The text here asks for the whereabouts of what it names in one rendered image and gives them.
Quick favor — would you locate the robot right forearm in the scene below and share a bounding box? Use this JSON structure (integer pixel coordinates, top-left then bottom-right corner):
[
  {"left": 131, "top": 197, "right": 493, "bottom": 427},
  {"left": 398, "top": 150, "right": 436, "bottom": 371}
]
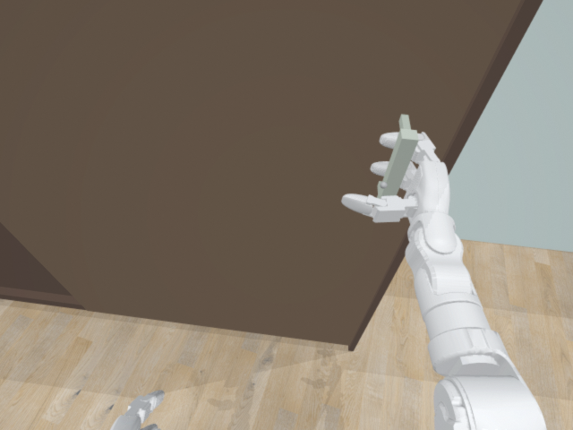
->
[{"left": 405, "top": 211, "right": 547, "bottom": 430}]

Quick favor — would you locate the wardrobe door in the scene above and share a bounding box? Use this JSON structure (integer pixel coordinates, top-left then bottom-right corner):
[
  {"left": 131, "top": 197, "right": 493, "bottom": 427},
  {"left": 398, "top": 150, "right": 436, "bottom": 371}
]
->
[
  {"left": 0, "top": 0, "right": 521, "bottom": 346},
  {"left": 0, "top": 222, "right": 71, "bottom": 296}
]

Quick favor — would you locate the robot right upper arm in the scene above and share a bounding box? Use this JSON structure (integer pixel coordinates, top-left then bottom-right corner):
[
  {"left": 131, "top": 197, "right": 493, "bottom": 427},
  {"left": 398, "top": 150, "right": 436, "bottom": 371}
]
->
[{"left": 433, "top": 375, "right": 544, "bottom": 430}]

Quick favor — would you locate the robot right hand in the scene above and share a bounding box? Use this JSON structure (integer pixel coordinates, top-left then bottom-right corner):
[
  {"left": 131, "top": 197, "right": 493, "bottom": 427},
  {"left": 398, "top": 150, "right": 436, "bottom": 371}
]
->
[{"left": 341, "top": 132, "right": 450, "bottom": 224}]

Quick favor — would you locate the robot left hand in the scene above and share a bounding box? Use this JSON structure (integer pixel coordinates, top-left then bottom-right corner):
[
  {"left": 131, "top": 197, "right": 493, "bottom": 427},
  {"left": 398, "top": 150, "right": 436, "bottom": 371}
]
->
[{"left": 110, "top": 390, "right": 165, "bottom": 430}]

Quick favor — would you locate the handle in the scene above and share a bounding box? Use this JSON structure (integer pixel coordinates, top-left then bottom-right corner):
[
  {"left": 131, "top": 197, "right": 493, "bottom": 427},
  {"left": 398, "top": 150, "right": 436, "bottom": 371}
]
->
[{"left": 377, "top": 114, "right": 419, "bottom": 199}]

